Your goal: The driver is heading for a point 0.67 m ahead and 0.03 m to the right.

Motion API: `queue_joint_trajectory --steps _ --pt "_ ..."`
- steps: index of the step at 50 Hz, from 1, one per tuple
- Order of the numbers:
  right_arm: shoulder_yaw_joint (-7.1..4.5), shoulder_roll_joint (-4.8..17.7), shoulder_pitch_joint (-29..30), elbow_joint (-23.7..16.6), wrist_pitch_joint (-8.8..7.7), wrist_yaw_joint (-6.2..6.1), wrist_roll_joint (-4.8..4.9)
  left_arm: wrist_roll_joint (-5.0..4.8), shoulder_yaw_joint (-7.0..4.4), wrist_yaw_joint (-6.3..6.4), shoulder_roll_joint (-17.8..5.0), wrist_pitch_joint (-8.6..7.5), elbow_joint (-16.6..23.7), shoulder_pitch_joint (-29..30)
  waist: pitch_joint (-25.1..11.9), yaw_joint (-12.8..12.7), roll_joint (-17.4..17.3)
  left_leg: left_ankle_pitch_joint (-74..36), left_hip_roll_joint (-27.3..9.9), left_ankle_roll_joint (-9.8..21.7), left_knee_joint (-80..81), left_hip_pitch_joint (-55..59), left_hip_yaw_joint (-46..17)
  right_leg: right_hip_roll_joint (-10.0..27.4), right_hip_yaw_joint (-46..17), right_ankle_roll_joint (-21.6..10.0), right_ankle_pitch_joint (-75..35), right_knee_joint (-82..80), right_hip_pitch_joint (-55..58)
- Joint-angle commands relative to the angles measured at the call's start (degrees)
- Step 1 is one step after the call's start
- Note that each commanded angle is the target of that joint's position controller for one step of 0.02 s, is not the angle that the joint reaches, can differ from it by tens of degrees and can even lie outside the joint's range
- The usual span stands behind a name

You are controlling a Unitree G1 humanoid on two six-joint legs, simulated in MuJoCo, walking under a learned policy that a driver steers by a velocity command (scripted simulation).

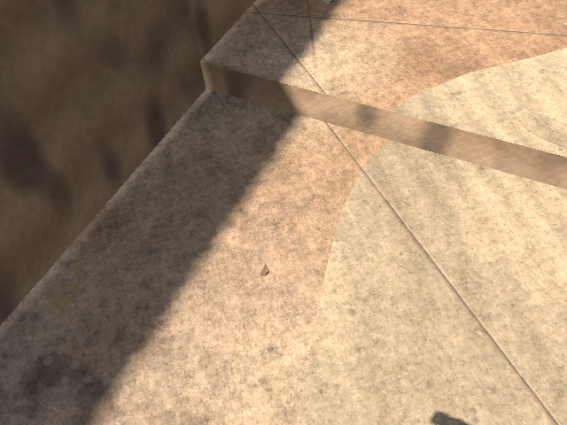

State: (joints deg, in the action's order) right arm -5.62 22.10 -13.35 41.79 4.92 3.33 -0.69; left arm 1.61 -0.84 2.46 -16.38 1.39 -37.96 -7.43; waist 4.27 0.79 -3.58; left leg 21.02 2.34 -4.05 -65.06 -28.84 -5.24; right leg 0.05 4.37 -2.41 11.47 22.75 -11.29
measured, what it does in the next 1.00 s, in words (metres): steps on the spot: left foot, then right foot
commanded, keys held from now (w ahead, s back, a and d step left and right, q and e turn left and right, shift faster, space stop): q+shift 0.04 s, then shift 0.50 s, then e+shift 0.46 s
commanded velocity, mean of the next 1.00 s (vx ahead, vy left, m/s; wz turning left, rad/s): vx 0.00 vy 0.00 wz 0.02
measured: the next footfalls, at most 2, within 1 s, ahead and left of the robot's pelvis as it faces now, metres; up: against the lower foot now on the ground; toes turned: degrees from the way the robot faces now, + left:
left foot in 0.24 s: +0.01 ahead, +0.12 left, +0.00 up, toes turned +11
right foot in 0.64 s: +0.05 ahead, -0.08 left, +0.00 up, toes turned +11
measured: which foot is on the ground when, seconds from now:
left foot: up 0.00-0.22, down 0.24-0.64, up 0.66-0.90, down 0.92-1.00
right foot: down 0.00-0.24, up 0.26-0.62, down 0.64-0.92, up 0.94-1.00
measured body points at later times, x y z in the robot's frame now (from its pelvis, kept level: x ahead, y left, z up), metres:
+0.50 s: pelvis -0.01 +0.03 +0.00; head +0.01 +0.06 +0.45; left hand -0.01 +0.32 -0.14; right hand +0.21 -0.17 -0.10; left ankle -0.03 +0.11 -0.74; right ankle +0.01 -0.11 -0.70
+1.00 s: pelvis -0.03 +0.05 +0.00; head +0.01 +0.06 +0.44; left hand +0.10 +0.34 -0.13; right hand +0.07 -0.24 -0.11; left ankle -0.03 +0.14 -0.75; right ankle -0.02 -0.08 -0.71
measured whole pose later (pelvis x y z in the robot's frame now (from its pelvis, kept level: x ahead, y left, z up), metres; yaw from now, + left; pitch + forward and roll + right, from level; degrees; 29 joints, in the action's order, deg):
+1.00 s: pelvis -0.03 +0.05 +0.00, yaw -5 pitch +2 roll +0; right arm -1.4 16.6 -10.3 43.1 1.0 -2.6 -1.7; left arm 1.1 -6.2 -0.6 -19.3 3.9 -43.0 -11.8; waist 3.3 -1.5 2.2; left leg 13.7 2.4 2.7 -26.1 -13.6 0.0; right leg -5.3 -7.8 0.8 24.3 45.9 -25.4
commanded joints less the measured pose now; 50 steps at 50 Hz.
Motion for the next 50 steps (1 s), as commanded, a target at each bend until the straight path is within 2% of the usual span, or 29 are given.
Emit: queue_joint_trajectory --steps 1,5,8,11,12,13,14,15,17,19,22,27,28,30,31,32,33,34,35,36,38,42,44,45,46,47,48,49,50 --pt "-0.2 2.9 3.5 -5.2 -0.34 0.48 0.28 0.15 -3.23 -0.16 -9.8 -0.51 1.6 -4.9 -4.4 -3.3 12.8 1.4 -1.9 -0.9 3.8 -7.1 4.2 14.8 -6.9 -8.2 -22.8 -4.2 12.5" --pt "0.85 0.5 5.7 -6.6 -0.22 0.62 0.53 0.28 -3.91 -1.28 -10.0 -1.08 0.9 -5.9 -6.4 -3.2 13.3 4.3 -2.5 0.9 12.8 1.1 5.9 16.4 -3.6 -8.8 -26.9 -2.2 9.6" --pt "1.34 -0.2 5.2 -6.5 -0.35 -0.14 0.83 0.11 -4.24 -2.1 -10.6 -1.16 0.4 -5.4 -7.7 -2.6 15.3 5.4 -0.6 2.8 21.1 8.6 8.3 16.4 -2.0 -8.3 -29.2 0.5 7.0" --pt "1.62 -0.6 1.9 -5.1 -1.17 -1.07 -0.2 -1.31 -4.34 -2.47 -11.0 -0.35 -0.7 -5.3 -8.0 0.3 13.8 -3.7 0.7 5.1 39.6 17.9 8.6 15.6 -0.4 -5.3 -27.3 7.2 3.8" --pt "1.34 1.4 0.3 -4.4 -1.91 -1.69 -1.24 -1.66 -4.1 -2.61 -9.9 -0.11 -1.5 -7.7 -9.0 1.1 8.2 -11.9 -2.0 6.0 48.2 25.8 3.8 14.2 1.9 -1.8 -19.7 12.5 -2.1" --pt "0.87 6.1 0.0 -5.1 -2.72 -2.3 -1.66 -0.39 -2.65 -3.06 -4.1 0.35 -0.2 -11.7 -11.3 -1.1 -8.7 -27.1 -19.3 9.0 49.3 35.5 -16.2 8.9 5.7 2.5 15.5 25.7 -15.1" --pt "-0.34 10.1 -0.7 -5.4 -2.99 -2.77 -0.07 -0.21 -2.34 -2.3 -4.3 1.38 2.0 -7.4 -10.2 2.1 -12.1 -43.8 -25.8 18.8 45.7 28.1 -19.9 2.6 0.9 3.8 25.4 32.0 -19.0" --pt "0.62 5.9 -0.7 -4.5 -3.08 -2.86 0.37 -0.64 -3.03 -2.03 -7.0 2.04 1.2 -5.8 -9.0 2.3 -5.0 -44.9 -22.2 19.7 44.8 28.2 -14.3 4.1 -3.1 4.0 23.0 35.7 -18.7" --pt "2.53 1.2 6.5 -4.3 -2.96 -3.37 -0.04 -1.49 -3.28 -2.4 -7.1 1.89 -1.0 -7.6 -4.6 -1.5 -4.8 -39.5 -15.1 16.0 46.3 24.0 -6.7 4.2 -4.2 4.0 15.6 33.9 -17.0" --pt "3.07 0.2 7.1 -3.8 -3.26 -4.06 0.11 -0.42 -3.63 -2.55 -7.8 2.0 -3.1 -10.4 -5.7 -2.0 -5.7 -43.8 -12.4 15.4 45.9 24.2 -3.7 2.8 -3.0 4.5 12.0 34.7 -14.5" --pt "3.54 -0.3 6.2 -2.2 -3.84 -3.99 -0.1 -0.94 -3.05 -2.67 -5.6 2.44 -3.7 -10.1 -6.1 -1.5 -3.3 -38.1 -12.6 15.6 46.6 23.6 -4.0 2.3 -3.3 4.6 11.5 29.6 -11.9" --pt "3.61 0.2 5.4 0.8 -4.16 -3.67 -0.76 -0.91 -2.35 -1.77 -3.8 2.66 -4.4 -8.4 -4.4 -0.2 -4.5 -26.9 -12.9 15.9 46.7 19.7 -7.3 0.9 -3.0 3.1 12.5 16.4 -5.8" --pt "4.22 -1.4 5.9 1.4 -4.37 -3.85 -0.82 -1.05 -1.97 -1.72 -2.9 2.51 -5.3 -9.7 -5.3 -0.9 -3.6 -25.2 -13.4 15.5 46.8 19.3 -6.8 1.1 -3.3 2.7 11.1 12.7 -3.2" --pt "3.47 0.8 7.5 2.0 -4.28 -4.6 -0.31 -0.99 -1.93 -1.7 -3.2 1.57 -5.7 -10.4 -5.1 -3.0 -1.7 -21.2 -12.1 13.1 43.8 17.2 -5.0 -0.2 -2.1 1.6 1.6 3.5 1.8" --pt "2.96 1.7 6.3 2.3 -4.22 -5.06 -0.32 -0.58 -2.27 -1.78 -5.1 0.73 -5.0 -9.2 -5.2 -2.7 0.1 -18.2 -11.2 11.2 42.1 16.3 -4.5 1.3 -5.1 1.0 -2.8 1.3 3.0" --pt "2.6 1.8 5.4 1.9 -4.05 -5.36 -0.46 -0.07 -2.81 -1.87 -8.2 -0.13 -4.3 -9.4 -5.5 -1.9 4.2 -13.9 -8.4 9.4 37.1 14.7 -2.2 6.5 -12.3 -0.4 -9.3 0.3 3.1" --pt "2.63 -0.1 4.6 1.2 -3.58 -5.4 -0.22 -1.51 -4.46 -2.2 -13.4 -0.3 -4.6 -8.6 -3.5 0.3 13.0 -4.7 -0.2 6.9 32.1 11.2 4.5 11.9 -21.9 -5.1 -18.0 -0.3 0.4" --pt "2.97 -1.0 6.3 1.0 -3.11 -5.74 -0.72 -1.58 -5.15 -2.73 -13.9 -0.17 -5.0 -10.6 -2.2 -2.4 17.1 2.2 3.0 5.6 25.1 8.6 6.9 17.1 -30.2 -10.3 -20.3 -4.0 -1.4" --pt "2.63 -0.7 7.7 0.3 -2.89 -5.54 -0.54 -0.93 -5.04 -2.88 -12.4 -0.15 -5.1 -11.9 -1.8 -3.6 17.4 10.4 3.7 5.5 15.8 4.4 5.0 18.6 -33.3 -13.4 -19.8 -6.3 -0.3" --pt "2.57 -1.1 7.9 0.1 -2.84 -5.08 -0.27 -0.74 -5.16 -2.66 -11.6 0.09 -4.8 -10.9 -2.1 -3.0 14.1 10.9 2.6 5.3 10.2 2.9 2.8 16.9 -31.7 -13.9 -17.1 -6.5 -0.5" --pt "2.67 -1.9 6.5 -0.2 -3.19 -4.65 -0.06 -1.08 -5.44 -2.13 -10.4 0.8 -3.6 -6.2 -2.4 -0.3 11.1 6.4 0.6 4.5 12.2 2.1 1.1 11.7 -27.0 -10.5 -12.4 -5.3 -0.8" --pt "3.27 -2.7 6.7 -1.5 -4.03 -4.79 0.31 -1.15 -6.51 -2.92 -10.1 1.91 -2.8 -6.0 -6.6 -2.3 12.8 3.7 2.7 2.7 24.5 6.7 3.1 7.9 -27.7 -8.0 -11.0 -3.0 1.3" --pt "3.16 -2.2 3.3 -1.4 -4.46 -5.28 0.6 -1.17 -7.03 -3.36 -10.8 2.12 -2.0 -3.8 -7.9 -1.1 13.9 1.2 3.6 3.1 33.2 13.0 2.9 6.7 -30.0 -6.2 -10.1 -1.9 -1.3" --pt "2.99 -1.9 -0.1 -0.6 -4.79 -5.75 0.45 -1.51 -7.07 -3.45 -10.7 2.13 -1.2 -1.5 -8.2 1.1 13.5 -3.3 3.6 3.4 41.3 18.8 3.2 4.9 -29.8 -3.9 -6.7 -0.5 -4.5" --pt "2.25 0.9 -3.0 0.0 -5.22 -6.43 0.01 -1.87 -6.64 -3.34 -9.0 1.86 -0.5 -1.1 -8.5 1.8 10.1 -4.4 -1.0 4.5 49.2 25.9 -0.3 1.6 -27.7 -0.6 1.8 2.7 -10.8" --pt "1.19 6.5 -2.7 -0.8 -5.02 -6.99 -0.57 -1.45 -5.46 -3.25 -3.5 1.5 -0.4 -5.9 -9.0 -0.6 -3.9 4.7 -17.3 7.7 55.4 31.1 -15.6 -5.5 -18.1 2.4 16.0 16.1 -18.2" --pt "0.67 9.8 3.8 -3.0 -4.56 -6.64 -1.36 -0.49 -5.7 -2.54 -5.2 1.54 -0.2 -6.1 -5.8 -1.6 -10.3 2.1 -26.5 14.1 56.9 21.6 -24.9 -7.8 -9.5 3.7 22.0 26.8 -23.9" --pt "1.86 4.8 4.7 -3.7 -4.6 -6.28 -1.83 0.33 -6.71 -2.66 -9.8 1.76 -0.6 -4.2 -4.0 -1.8 -3.2 -6.4 -24.9 15.8 54.9 18.9 -20.1 -2.6 -10.0 3.5 18.9 34.7 -22.2" --pt "2.95 1.1 6.6 -4.0 -4.82 -6.13 -1.47 0.32 -7.05 -3.28 -9.6 2.05 -1.7 -5.1 -3.4 -3.3 -0.7 -14.0 -20.9 15.0 52.6 17.7 -13.0 -2.3 -9.5 3.4 15.7 38.9 -20.9"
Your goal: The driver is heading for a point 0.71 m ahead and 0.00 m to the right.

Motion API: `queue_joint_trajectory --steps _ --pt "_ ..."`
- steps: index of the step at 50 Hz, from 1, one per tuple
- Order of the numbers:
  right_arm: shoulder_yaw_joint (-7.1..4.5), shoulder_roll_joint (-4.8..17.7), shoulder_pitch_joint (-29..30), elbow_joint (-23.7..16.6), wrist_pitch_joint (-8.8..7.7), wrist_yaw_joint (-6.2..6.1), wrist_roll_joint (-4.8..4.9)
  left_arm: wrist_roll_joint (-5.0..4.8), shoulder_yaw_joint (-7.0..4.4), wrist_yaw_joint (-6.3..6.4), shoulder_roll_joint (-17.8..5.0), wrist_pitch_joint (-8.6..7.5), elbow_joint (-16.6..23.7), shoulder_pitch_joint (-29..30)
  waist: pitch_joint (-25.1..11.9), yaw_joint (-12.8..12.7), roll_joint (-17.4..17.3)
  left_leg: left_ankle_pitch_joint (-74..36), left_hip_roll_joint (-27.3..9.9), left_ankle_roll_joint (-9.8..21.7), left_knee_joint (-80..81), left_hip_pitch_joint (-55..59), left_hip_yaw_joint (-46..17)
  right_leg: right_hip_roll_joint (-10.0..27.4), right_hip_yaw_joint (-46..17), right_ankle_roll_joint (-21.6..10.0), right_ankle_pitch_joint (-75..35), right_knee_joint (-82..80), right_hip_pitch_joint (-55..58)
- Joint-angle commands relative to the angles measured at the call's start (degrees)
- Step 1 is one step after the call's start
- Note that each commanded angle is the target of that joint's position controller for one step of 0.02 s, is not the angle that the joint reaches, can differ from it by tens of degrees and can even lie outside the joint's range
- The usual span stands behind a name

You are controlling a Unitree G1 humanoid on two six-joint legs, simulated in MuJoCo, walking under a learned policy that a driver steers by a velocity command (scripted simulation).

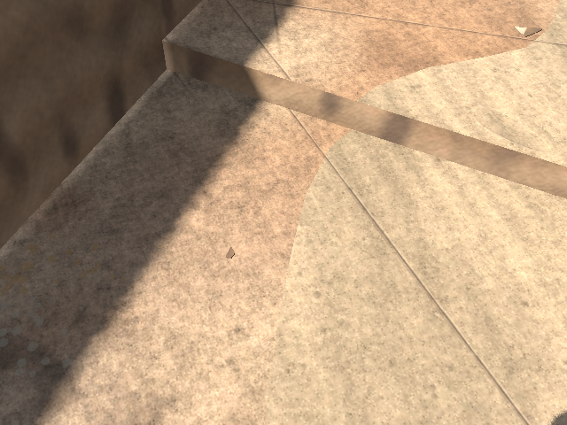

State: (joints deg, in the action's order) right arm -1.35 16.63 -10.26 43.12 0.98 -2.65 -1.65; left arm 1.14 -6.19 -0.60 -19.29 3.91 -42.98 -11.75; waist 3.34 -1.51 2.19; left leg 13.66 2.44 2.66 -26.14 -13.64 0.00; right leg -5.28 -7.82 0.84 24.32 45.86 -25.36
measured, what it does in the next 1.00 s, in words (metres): walks ahead: right foot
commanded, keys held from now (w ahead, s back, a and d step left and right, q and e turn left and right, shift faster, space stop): e+shift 0.30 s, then q+shift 0.24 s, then w+q+shift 0.46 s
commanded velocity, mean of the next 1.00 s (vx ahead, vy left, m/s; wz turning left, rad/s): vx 0.26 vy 0.00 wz -0.01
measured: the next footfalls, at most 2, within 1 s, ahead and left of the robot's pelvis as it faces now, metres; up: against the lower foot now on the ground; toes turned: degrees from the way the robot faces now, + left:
right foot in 0.36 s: +0.01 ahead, -0.14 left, +0.00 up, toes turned -23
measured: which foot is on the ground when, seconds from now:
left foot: down 0.00-0.36, up 0.38-1.00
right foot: up 0.00-0.34, down 0.36-1.00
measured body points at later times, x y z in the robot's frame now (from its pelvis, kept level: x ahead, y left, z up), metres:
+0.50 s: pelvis +0.00 -0.04 +0.00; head +0.02 -0.08 +0.45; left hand +0.26 +0.12 -0.08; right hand -0.03 -0.32 -0.14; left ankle +0.01 +0.10 -0.69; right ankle -0.03 -0.12 -0.74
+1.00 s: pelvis +0.14 -0.01 -0.01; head +0.15 +0.02 +0.44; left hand +0.11 +0.29 -0.15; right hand +0.35 -0.26 -0.08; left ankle +0.26 +0.13 -0.69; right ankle -0.03 -0.12 -0.74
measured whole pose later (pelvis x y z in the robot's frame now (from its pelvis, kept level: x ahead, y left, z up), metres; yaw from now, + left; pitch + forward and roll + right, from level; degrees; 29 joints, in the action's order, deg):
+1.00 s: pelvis +0.14 -0.01 -0.01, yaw +3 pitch +1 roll -2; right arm -3.8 16.7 -4.7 38.8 3.1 6.2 -1.3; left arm 2.9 -4.8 0.9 -18.8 -4.3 -49.6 -24.7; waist 0.4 -3.6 1.6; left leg 9.5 -8.3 5.6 -53.9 -40.0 4.9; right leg 5.1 25.8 5.0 22.1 13.9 10.2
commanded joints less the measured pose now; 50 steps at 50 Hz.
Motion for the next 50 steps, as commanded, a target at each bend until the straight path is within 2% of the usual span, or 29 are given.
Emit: queue_joint_trajectory --steps 1,3,6,8,12,14,15,16,17,18,19,20,21,22,23,24,25,27,28,29,30,31,34,39,43,47,50 --pt "-0.92 5.5 4.9 -6.0 -1.0 -0.02 -0.39 0.59 -1.57 -0.93 -5.9 0.01 2.5 -2.7 -2.8 -2.0 -7.0 -12.3 -17.5 7.1 12.0 3.4 -11.9 3.5 3.5 0.6 0.4 19.0 -6.6" --pt "-1.0 5.6 3.8 -6.2 -1.34 -0.39 -0.18 0.05 -1.04 -2.38 -4.9 0.64 2.5 -3.3 -3.8 -1.2 -9.8 -20.8 -14.8 6.7 9.5 7.1 -4.7 4.4 5.9 2.0 -2.2 21.0 -8.1" --pt "-1.78 6.8 -2.0 -5.3 -1.24 -0.28 -0.2 -0.32 -0.18 -3.24 -3.8 0.98 5.3 2.7 -3.8 2.7 -10.4 -25.7 -17.1 8.0 7.9 13.2 -2.2 5.8 7.8 3.3 -2.5 16.1 -10.8" --pt "-2.37 7.7 -4.3 -4.9 -1.15 -0.01 -0.27 -0.4 0.24 -3.64 -3.1 1.28 6.9 5.2 -4.0 4.0 -10.7 -27.8 -19.1 8.7 7.0 15.5 -0.9 6.6 8.8 3.2 -1.5 11.9 -10.3" --pt "-3.28 9.0 -3.6 -5.3 -1.23 1.33 -0.39 -0.99 0.83 -4.07 -1.7 1.54 9.2 7.2 -4.7 3.9 -12.2 -29.7 -20.0 7.1 4.2 12.0 5.1 6.6 12.6 1.3 -0.1 1.7 -1.5" --pt "-3.76 9.5 -3.3 -5.4 -1.21 2.1 0.1 -1.31 0.78 -3.83 -1.7 1.52 10.1 7.4 -5.3 3.8 -13.0 -30.4 -20.4 5.7 1.7 10.7 7.3 5.7 14.8 0.0 -0.2 -3.1 2.5" --pt "-4.0 9.7 -3.4 -5.5 -1.14 2.43 0.54 -1.23 0.67 -3.69 -1.8 1.51 10.5 7.3 -5.5 3.6 -13.2 -30.1 -21.1 4.9 -0.1 10.4 7.9 5.4 15.4 -0.6 -0.4 -5.7 4.0" --pt "-4.08 9.9 -4.3 -5.1 -1.05 2.5 1.0 -0.68 0.69 -3.5 -1.7 1.32 10.5 6.5 -5.9 3.3 -13.1 -30.6 -20.6 4.0 -3.0 8.4 7.9 4.3 14.6 -1.5 -0.6 -10.4 7.6" --pt "-4.09 9.9 -4.0 -4.5 -0.72 2.57 1.58 0.11 0.67 -2.9 -1.4 0.64 9.3 2.6 -6.9 0.4 -10.1 -27.7 -19.1 1.9 -8.2 4.9 9.5 3.2 13.6 -2.6 -8.0 -19.7 14.2" --pt "-3.54 8.2 -5.6 -4.3 -0.46 2.8 1.83 1.35 -0.07 -1.84 -4.7 -0.47 7.7 -2.5 -9.7 -1.8 -1.6 -17.2 -16.0 -1.3 -18.2 -4.3 11.7 8.2 4.9 -4.2 -16.6 -27.2 25.8" --pt "-1.12 0.3 -6.9 -8.4 0.0 3.34 0.75 0.91 -0.89 -0.98 -12.3 -1.7 9.3 -2.6 -11.9 0.6 16.2 23.6 -7.2 -5.4 -30.3 -20.8 12.8 29.0 -17.7 -11.0 -46.9 -26.0 34.1" --pt "-1.62 3.5 -2.9 -6.9 1.3 2.5 -0.01 -0.86 -0.51 -0.11 -8.9 -1.93 8.5 -6.2 -15.5 -5.2 7.5 23.2 -7.1 -5.3 -35.2 -17.0 3.3 30.4 -11.7 -17.6 -52.3 -24.4 28.8" --pt "-1.41 3.0 -2.0 -6.2 1.89 2.71 1.14 -0.59 1.94 0.47 -3.4 -2.16 7.9 -2.4 -12.3 -2.5 6.2 19.8 -7.6 -4.9 -34.7 -13.9 0.5 26.8 -5.7 -16.7 -48.9 -25.7 24.5" --pt "-1.11 2.2 -3.0 -4.6 1.94 3.07 1.89 -0.25 3.97 1.07 1.4 -2.32 7.7 3.7 -7.5 0.6 5.6 15.8 -8.0 -4.7 -29.9 -10.4 -1.2 22.7 0.3 -13.5 -41.4 -27.8 19.0" --pt "-1.52 3.3 -4.2 -3.0 2.01 3.29 1.48 0.12 4.53 1.76 2.0 -2.55 7.8 7.4 -4.9 2.1 6.8 12.5 -6.6 -4.6 -27.4 -8.3 -1.3 19.8 4.1 -11.0 -39.3 -28.5 16.9" --pt "-2.34 5.3 -6.6 -1.5 2.26 3.47 0.69 0.2 4.2 2.42 0.4 -2.65 7.6 8.0 -3.8 2.4 8.4 10.7 -4.7 -4.8 -28.4 -7.1 -0.3 18.4 7.2 -10.5 -42.7 -27.9 16.3" --pt "-3.04 6.8 -8.1 -0.6 2.32 3.61 0.6 0.23 3.7 2.64 -1.5 -2.49 7.1 6.9 -4.0 2.4 7.6 10.7 -3.4 -4.7 -30.5 -8.1 0.3 18.8 8.2 -10.7 -45.2 -26.9 17.7" --pt "-3.45 6.5 -8.6 -0.4 2.37 3.89 1.2 -0.09 3.0 2.74 -3.1 -2.16 6.6 4.7 -4.7 1.6 4.5 11.3 -3.0 -4.8 -34.1 -11.1 0.6 21.0 8.4 -11.8 -44.0 -26.5 20.4" --pt "-3.45 6.2 -8.2 -0.8 2.48 4.15 1.07 0.25 2.63 2.53 -3.6 -2.19 6.2 2.2 -5.8 0.3 4.4 10.3 -3.9 -4.5 -34.6 -13.3 1.0 21.6 7.3 -11.8 -25.0 -29.9 22.1" --pt "-3.59 6.3 -5.6 -1.9 2.66 4.78 0.51 0.53 2.41 2.31 -3.9 -2.38 5.8 0.5 -4.2 -1.1 5.8 8.9 -5.0 -4.1 -34.5 -17.4 1.3 22.7 4.3 -11.5 -4.0 -34.6 23.1" --pt "-3.92 6.8 -2.7 -3.2 2.76 5.56 0.15 0.65 2.24 2.16 -4.2 -2.78 5.3 -0.3 -1.8 -1.9 7.3 7.4 -5.6 -4.0 -34.4 -21.9 1.3 23.9 1.2 -11.1 8.5 -38.5 24.0" --pt "-4.24 7.0 -0.8 -4.1 2.7 6.26 0.06 0.76 2.11 2.07 -4.2 -3.39 4.8 -1.2 0.0 -2.1 6.9 6.0 -6.0 -3.8 -34.3 -25.6 0.7 24.9 -0.7 -10.8 13.9 -40.9 25.3" --pt "-4.43 4.9 -0.3 -4.1 1.93 7.23 0.27 1.17 1.61 2.08 -3.7 -5.7 3.2 -3.3 1.0 -1.0 2.7 2.6 -6.9 -3.0 -34.5 -32.1 -0.5 26.3 1.2 -10.1 13.1 -42.3 29.9" --pt "-4.41 3.5 2.4 -5.4 1.64 7.98 0.25 0.9 0.97 1.89 -3.6 -8.03 1.1 -5.2 1.2 -0.1 1.3 -1.7 -8.7 -2.3 -35.7 -36.4 -0.2 27.3 8.4 -9.5 10.2 -42.5 29.7" --pt "-3.89 3.3 6.2 -7.1 1.65 8.65 0.22 1.18 0.47 1.77 -4.8 -8.96 -0.5 -6.6 3.0 0.2 1.6 -5.4 -10.5 -1.1 -33.9 -37.9 0.4 27.8 14.2 -8.4 8.0 -42.5 28.9" --pt "-3.06 3.5 11.6 -9.1 1.3 9.06 0.37 1.71 0.14 1.68 -5.9 -9.32 -2.4 -9.2 6.5 -0.9 1.5 -5.6 -11.7 2.2 -29.2 -37.5 3.7 27.6 20.9 -7.1 5.5 -43.5 30.2" --pt "-2.32 3.2 15.0 -9.9 1.01 8.84 0.43 1.92 0.08 1.41 -6.3 -8.7 -4.3 -11.5 8.5 -1.5 0.8 -1.7 -11.0 5.5 -25.1 -35.9 7.3 26.5 26.6 -6.5 -4.4 -41.6 33.9"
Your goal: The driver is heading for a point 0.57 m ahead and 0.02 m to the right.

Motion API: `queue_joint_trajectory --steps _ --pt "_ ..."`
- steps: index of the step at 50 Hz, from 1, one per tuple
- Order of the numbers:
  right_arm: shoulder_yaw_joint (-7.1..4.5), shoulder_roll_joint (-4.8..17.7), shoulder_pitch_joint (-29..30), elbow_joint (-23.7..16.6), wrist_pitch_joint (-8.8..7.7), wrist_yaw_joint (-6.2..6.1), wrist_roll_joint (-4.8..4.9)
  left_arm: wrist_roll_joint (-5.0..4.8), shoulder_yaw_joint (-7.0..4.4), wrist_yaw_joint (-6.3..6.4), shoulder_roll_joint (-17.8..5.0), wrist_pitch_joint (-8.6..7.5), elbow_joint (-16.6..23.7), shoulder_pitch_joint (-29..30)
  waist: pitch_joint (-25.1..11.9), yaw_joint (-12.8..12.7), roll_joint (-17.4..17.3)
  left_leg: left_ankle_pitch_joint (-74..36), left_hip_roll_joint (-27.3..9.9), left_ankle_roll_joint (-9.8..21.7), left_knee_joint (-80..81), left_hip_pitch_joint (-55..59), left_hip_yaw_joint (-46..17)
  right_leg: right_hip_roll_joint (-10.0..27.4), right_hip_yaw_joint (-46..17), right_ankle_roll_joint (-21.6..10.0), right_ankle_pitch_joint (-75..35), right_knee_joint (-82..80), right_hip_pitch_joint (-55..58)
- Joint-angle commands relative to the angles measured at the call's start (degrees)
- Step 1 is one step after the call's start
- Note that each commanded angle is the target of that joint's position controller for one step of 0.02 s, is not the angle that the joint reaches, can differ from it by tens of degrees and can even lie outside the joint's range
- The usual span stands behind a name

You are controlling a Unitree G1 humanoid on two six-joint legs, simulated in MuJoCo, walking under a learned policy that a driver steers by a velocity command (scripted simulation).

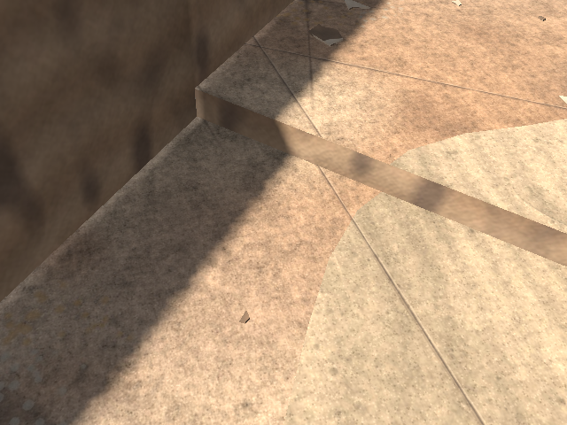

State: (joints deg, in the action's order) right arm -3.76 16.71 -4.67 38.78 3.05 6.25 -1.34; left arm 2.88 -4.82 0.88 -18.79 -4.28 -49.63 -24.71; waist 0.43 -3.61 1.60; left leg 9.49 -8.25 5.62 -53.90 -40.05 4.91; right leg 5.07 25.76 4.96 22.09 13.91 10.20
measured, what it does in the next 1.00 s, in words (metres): walks ahead: left foot, then right foot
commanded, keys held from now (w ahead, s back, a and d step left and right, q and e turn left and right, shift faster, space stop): w+q+shift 0.14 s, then w+e+shift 0.36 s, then shift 0.50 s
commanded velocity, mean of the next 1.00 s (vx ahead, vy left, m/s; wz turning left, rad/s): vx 0.67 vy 0.00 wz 0.01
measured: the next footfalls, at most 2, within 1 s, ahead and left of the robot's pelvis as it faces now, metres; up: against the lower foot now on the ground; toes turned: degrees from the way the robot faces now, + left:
left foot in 0.10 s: +0.24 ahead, +0.14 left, +0.00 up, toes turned +13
right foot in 0.60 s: +0.70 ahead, +0.16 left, +0.00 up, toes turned +3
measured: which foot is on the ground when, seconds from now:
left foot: up 0.00-0.08, down 0.10-0.56, up 0.58-1.00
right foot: down 0.00-0.08, up 0.10-0.58, down 0.60-1.00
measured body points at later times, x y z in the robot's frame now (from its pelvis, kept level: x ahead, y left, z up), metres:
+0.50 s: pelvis +0.39 +0.15 +0.00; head +0.43 +0.17 +0.44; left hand +0.52 +0.40 -0.13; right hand +0.41 -0.12 -0.13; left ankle +0.20 +0.13 -0.72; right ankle +0.66 +0.08 -0.66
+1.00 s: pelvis +0.71 +0.23 +0.01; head +0.74 +0.23 +0.46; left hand +0.74 +0.49 -0.13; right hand +0.86 +0.00 -0.12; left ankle +0.83 +0.34 -0.72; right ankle +0.66 +0.16 -0.73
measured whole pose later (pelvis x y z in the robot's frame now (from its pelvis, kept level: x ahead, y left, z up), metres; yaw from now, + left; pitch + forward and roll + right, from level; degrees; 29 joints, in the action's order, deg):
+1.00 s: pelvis +0.71 +0.23 +0.01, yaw -1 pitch -1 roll -2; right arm 1.9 12.5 -7.8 47.3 -2.3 -1.8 -1.6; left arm 0.5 -1.2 0.0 -13.7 -3.6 -54.2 -17.3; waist 3.9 -3.3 -2.9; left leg 2.2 -2.3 0.9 -31.4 -25.2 -0.1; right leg -8.4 -1.2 -5.7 16.1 22.5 -5.5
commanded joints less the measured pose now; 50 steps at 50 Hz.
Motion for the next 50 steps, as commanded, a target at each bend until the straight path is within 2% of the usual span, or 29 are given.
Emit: queue_joint_trajectory --steps 1,2,4,5,6,7,8,9,10,13,15,17,19,22,25,27,28,29,30,31,32,33,34,36,39,43,46,48,50 --pt "0.27 3.1 8.7 -5.5 -1.14 -0.43 0.27 0.03 -1.25 -0.21 -7.2 -0.17 2.1 2.0 10.8 1.8 1.4 5.0 1.1 3.9 4.7 -5.6 4.4 15.2 -4.3 -10.1 -14.2 -6.6 -1.6" --pt "0.15 3.5 6.3 -4.8 -1.21 -1.12 0.67 -0.28 -1.36 -0.36 -8.4 0.19 2.0 2.6 8.2 3.6 1.7 8.0 4.0 5.3 5.8 1.1 7.1 14.4 -2.1 -9.6 -33.0 -1.4 -1.9" --pt "-1.56 6.1 -8.8 -0.9 -2.02 -3.06 2.03 -1.33 -2.27 -1.19 -12.5 1.58 2.4 4.1 -1.7 11.9 2.5 13.2 12.0 7.4 5.9 22.1 9.8 15.3 -2.2 -10.1 -63.9 21.1 -6.0" --pt "-3.43 8.9 -22.7 3.7 -2.79 -4.18 1.72 -2.24 -2.22 -1.95 -13.1 2.19 3.8 6.5 -8.5 18.6 -0.2 11.5 14.7 8.8 11.1 41.7 6.0 14.2 -3.4 -8.9 -59.7 41.0 -17.3" --pt "-5.38 15.8 -22.0 5.9 -2.48 -5.41 1.02 -1.41 0.07 -2.97 -4.1 2.01 6.0 5.9 -5.2 13.9 -13.4 25.4 6.4 10.1 21.3 51.0 -14.0 5.6 -6.6 -5.6 -10.1 61.2 -39.1" --pt "-6.28 21.6 -19.5 3.3 -2.09 -5.37 1.14 -0.61 0.69 -3.14 -2.1 0.29 12.8 11.1 -10.6 11.0 -17.4 35.9 -2.1 15.4 35.6 56.5 -46.2 -4.3 -18.8 -2.1 8.2 75.5 -55.9" --pt "-5.78 19.6 -19.4 2.8 -2.04 -5.1 0.02 -0.31 0.91 -2.62 -4.2 -0.78 15.5 17.7 -9.4 11.8 -7.9 32.1 -5.8 12.6 40.9 55.9 -48.2 -1.4 -27.1 -3.0 1.4 75.7 -60.4" --pt "-5.07 16.6 -19.9 4.3 -2.72 -5.65 -0.58 -1.45 1.43 -2.18 -3.5 -1.4 13.2 13.8 -5.8 9.2 -4.9 26.9 -7.6 11.7 41.5 50.4 -43.7 0.8 -25.5 -4.1 -3.3 73.2 -59.3" --pt "-4.11 13.2 -16.8 4.0 -3.88 -5.96 -1.09 -1.4 1.77 -1.75 -3.0 -1.41 10.7 11.0 -2.6 6.1 -0.8 21.2 -5.8 9.4 39.7 42.2 -36.9 3.9 -25.9 -5.0 -6.7 69.6 -55.1" --pt "-1.58 6.4 -11.7 4.2 -7.33 -6.01 0.1 -0.82 2.27 -2.85 -1.4 1.56 6.8 5.7 -0.2 1.2 -1.8 14.2 -1.3 5.1 42.4 27.5 -25.2 7.3 -28.8 -5.4 -11.9 62.8 -45.5" --pt "-1.42 6.1 -13.9 5.9 -8.9 -5.6 0.16 -2.02 2.26 -3.66 -0.7 3.1 5.9 8.6 4.1 2.1 -0.4 8.3 0.1 2.1 46.1 27.3 -18.6 6.6 -28.8 -5.6 -15.5 58.4 -49.8" --pt "-1.19 5.7 -18.7 7.6 -9.81 -4.96 0.07 -2.81 2.25 -3.71 -0.3 2.95 7.3 15.1 7.9 5.6 -0.8 -5.8 1.5 -1.5 48.2 29.9 -11.4 3.0 -29.7 -6.8 -19.9 51.2 -54.0" --pt "-0.73 5.1 -19.9 8.7 -10.3 -4.91 0.12 -3.24 2.28 -3.84 0.1 2.45 7.6 18.8 7.5 7.0 -1.6 -17.8 4.0 -4.5 48.8 35.2 -3.5 -1.4 -27.2 -8.4 -24.2 44.7 -55.9" --pt "0.98 2.6 -21.4 10.3 -11.18 -5.82 0.48 -2.58 3.27 -4.57 1.5 1.21 9.5 24.1 7.6 6.9 -3.7 -39.4 3.8 -6.8 49.6 39.1 3.2 -4.0 -19.8 -10.4 -30.4 33.2 -53.5" --pt "1.21 4.9 -18.9 10.2 -11.76 -7.52 0.36 -2.31 3.52 -5.19 0.2 1.25 7.5 20.0 2.2 2.8 -6.8 -67.7 2.1 -8.7 45.3 44.0 7.5 -8.8 -13.9 -12.5 -33.8 25.1 -41.3" --pt "0.75 7.4 -18.0 10.5 -10.57 -9.67 0.21 -1.11 2.81 -4.66 -2.4 1.74 3.7 9.7 -2.7 -2.9 -7.7 -81.5 0.1 -9.0 31.7 46.9 7.2 -13.5 -13.6 -12.9 -31.8 21.7 -29.1" --pt "0.42 8.7 -15.3 9.9 -9.66 -10.26 -0.33 -0.86 1.84 -4.3 -4.6 1.85 0.1 -1.3 -5.8 -8.3 -7.7 -82.4 -0.4 -9.0 18.1 44.4 6.2 -14.5 -15.4 -13.8 -30.6 20.3 -18.9" --pt "-0.24 10.3 -9.2 8.9 -8.93 -10.4 -0.47 -1.24 0.61 -3.49 -6.8 1.69 -3.4 -14.1 -7.4 -16.1 -7.7 -72.9 1.8 -8.4 -3.9 39.4 6.0 -9.6 -22.2 -18.1 -34.2 14.3 -10.6" --pt "0.08 6.9 -3.2 8.0 -8.7 -9.28 -0.16 -1.84 0.19 -2.31 -7.1 1.4 -6.3 -17.8 -4.5 -16.9 3.3 -12.6 12.8 -6.6 -30.5 26.5 5.2 -3.9 -27.3 -20.0 -39.4 9.2 -3.9" --pt "2.87 -3.4 -12.1 4.6 -9.83 -8.49 0.61 -0.44 -0.12 -1.68 -10.3 0.63 -4.9 -9.6 -7.4 -2.0 14.6 23.9 15.8 -6.0 -48.2 7.1 -3.2 6.8 -42.0 -22.6 -83.5 25.6 6.6" --pt "3.39 -1.7 -19.8 4.3 -10.24 -8.09 2.77 -0.26 -0.56 -1.7 -10.1 0.0 -3.0 -6.7 -21.9 0.0 7.1 19.2 15.0 -4.7 -49.4 1.4 -13.8 14.4 -57.2 -31.6 -77.1 18.3 15.5" --pt "3.6 1.5 -18.8 5.5 -10.15 -7.83 1.22 -1.08 -0.24 -1.41 -6.5 0.37 -0.1 0.8 -15.8 2.1 -3.4 12.3 11.1 -3.4 -43.0 2.4 -12.2 12.6 -55.9 -30.6 -54.8 10.9 4.0" --pt "3.17 3.4 -16.1 6.0 -9.74 -7.45 -0.05 -1.23 0.75 -1.36 -2.9 0.62 1.2 6.8 -5.9 4.9 -8.4 10.5 9.2 -3.6 -37.1 3.7 -9.7 10.6 -51.8 -28.0 -46.1 6.4 -9.5" --pt "3.11 3.2 -12.4 4.9 -7.02 -7.14 -1.92 -2.57 1.98 -1.27 -1.4 -0.82 1.0 6.6 1.2 6.0 -11.4 10.2 6.4 -5.3 -25.1 10.6 -8.8 7.6 -44.5 -24.4 -52.7 2.6 -24.8" --pt "3.84 0.2 -10.6 3.7 -4.26 -7.26 -0.77 -2.19 1.72 -1.74 -4.6 -2.75 -1.9 4.2 0.4 6.5 -4.3 7.4 6.4 -6.9 -8.3 17.9 -5.5 2.4 -35.1 -21.8 -65.2 1.1 -30.6" --pt "4.46 -0.5 -6.3 4.2 -4.5 -7.41 0.44 -2.68 2.36 -1.6 -2.0 -1.15 -2.8 3.7 -5.1 3.0 2.7 -6.1 7.0 -6.5 10.7 18.0 -2.9 -2.2 -28.4 -14.4 -63.3 4.0 -19.5" --pt "4.39 0.1 -3.0 4.7 -4.95 -7.79 0.61 -2.31 2.37 -1.06 -1.5 0.23 -3.3 3.3 -4.7 0.6 4.3 -10.2 6.8 -6.2 17.0 18.3 -3.2 -0.8 -29.6 -14.3 -54.4 5.2 -15.6" --pt "3.96 1.7 -3.5 5.6 -5.74 -8.19 0.12 -2.04 2.41 -0.75 -1.2 0.58 -3.5 4.3 -3.5 0.7 4.7 -6.3 6.5 -5.0 19.9 19.5 -4.3 1.2 -31.6 -14.8 -51.6 7.7 -14.7" --pt "3.71 2.1 -9.6 8.2 -7.21 -8.86 -1.12 -2.89 2.45 -0.37 -1.0 0.63 -3.6 6.2 -2.7 4.1 2.0 -10.7 6.0 -2.9 29.9 27.2 -5.0 0.2 -32.8 -13.0 -45.5 14.1 -16.3"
